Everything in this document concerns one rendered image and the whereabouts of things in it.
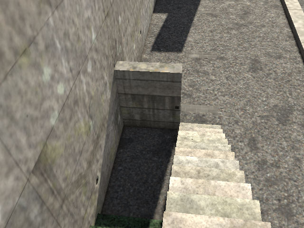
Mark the stairs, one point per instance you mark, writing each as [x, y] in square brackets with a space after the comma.
[206, 187]

